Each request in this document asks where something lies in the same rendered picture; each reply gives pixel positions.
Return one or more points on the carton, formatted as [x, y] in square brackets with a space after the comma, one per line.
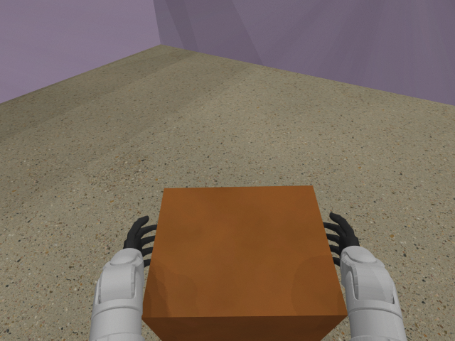
[242, 264]

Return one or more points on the left robot hand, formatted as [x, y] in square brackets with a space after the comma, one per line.
[136, 233]

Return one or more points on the robot left forearm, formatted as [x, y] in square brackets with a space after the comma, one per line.
[118, 300]

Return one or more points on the robot right forearm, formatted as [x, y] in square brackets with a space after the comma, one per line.
[371, 297]

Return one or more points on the right robot hand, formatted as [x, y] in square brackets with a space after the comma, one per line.
[345, 237]

